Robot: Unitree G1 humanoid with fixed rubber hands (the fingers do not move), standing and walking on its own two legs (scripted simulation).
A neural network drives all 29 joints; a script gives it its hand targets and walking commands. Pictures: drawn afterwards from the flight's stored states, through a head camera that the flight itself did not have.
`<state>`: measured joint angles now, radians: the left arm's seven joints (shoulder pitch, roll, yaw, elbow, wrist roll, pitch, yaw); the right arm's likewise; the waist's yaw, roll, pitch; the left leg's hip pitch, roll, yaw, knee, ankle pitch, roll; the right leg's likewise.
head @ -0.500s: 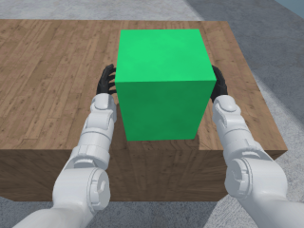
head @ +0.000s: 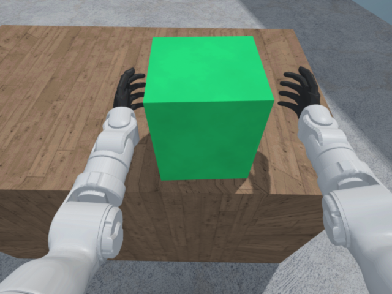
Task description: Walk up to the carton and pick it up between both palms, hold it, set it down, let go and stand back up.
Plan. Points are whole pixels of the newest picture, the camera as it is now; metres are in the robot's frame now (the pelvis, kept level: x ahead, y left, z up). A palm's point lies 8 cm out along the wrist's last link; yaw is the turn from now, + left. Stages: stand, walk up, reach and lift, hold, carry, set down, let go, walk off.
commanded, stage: set down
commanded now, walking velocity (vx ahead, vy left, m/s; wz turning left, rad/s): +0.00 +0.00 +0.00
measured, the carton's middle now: (203, 113) +0.48 +0.02 +0.08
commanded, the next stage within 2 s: none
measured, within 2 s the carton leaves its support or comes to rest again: neither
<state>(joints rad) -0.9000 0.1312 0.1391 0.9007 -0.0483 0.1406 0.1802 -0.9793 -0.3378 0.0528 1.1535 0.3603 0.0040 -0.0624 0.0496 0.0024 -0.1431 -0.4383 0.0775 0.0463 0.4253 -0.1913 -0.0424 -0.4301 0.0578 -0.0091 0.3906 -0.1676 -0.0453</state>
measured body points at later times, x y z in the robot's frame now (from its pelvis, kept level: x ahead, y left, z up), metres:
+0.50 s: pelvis -0.02 +0.00 +0.00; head +0.01 +0.02 +0.45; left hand +0.45 +0.20 +0.23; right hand +0.47 -0.18 +0.24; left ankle +0.00 +0.14 -0.74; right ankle +0.00 -0.09 -0.74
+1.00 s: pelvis -0.01 +0.01 +0.01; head +0.01 +0.01 +0.46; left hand +0.40 +0.22 +0.17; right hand +0.44 -0.19 +0.18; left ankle +0.00 +0.14 -0.74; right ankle +0.00 -0.09 -0.74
